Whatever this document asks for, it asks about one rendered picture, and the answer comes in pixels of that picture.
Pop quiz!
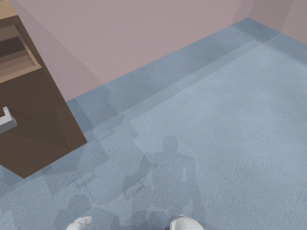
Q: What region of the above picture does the cabinet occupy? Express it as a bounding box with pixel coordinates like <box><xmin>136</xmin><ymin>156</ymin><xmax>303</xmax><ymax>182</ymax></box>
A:
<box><xmin>0</xmin><ymin>0</ymin><xmax>87</xmax><ymax>179</ymax></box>

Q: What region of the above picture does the handle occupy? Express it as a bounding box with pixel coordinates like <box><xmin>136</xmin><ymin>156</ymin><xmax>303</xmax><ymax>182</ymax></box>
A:
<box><xmin>0</xmin><ymin>106</ymin><xmax>17</xmax><ymax>134</ymax></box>

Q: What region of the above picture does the drawer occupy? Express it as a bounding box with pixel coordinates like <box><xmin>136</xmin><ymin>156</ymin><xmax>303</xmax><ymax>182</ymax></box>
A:
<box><xmin>0</xmin><ymin>34</ymin><xmax>63</xmax><ymax>125</ymax></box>

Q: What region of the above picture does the robot right thigh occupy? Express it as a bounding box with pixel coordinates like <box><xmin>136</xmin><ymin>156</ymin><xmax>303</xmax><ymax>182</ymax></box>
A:
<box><xmin>170</xmin><ymin>217</ymin><xmax>204</xmax><ymax>230</ymax></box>

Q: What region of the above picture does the left robot hand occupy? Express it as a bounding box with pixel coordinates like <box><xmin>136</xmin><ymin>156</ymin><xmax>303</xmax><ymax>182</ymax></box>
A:
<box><xmin>66</xmin><ymin>217</ymin><xmax>92</xmax><ymax>230</ymax></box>

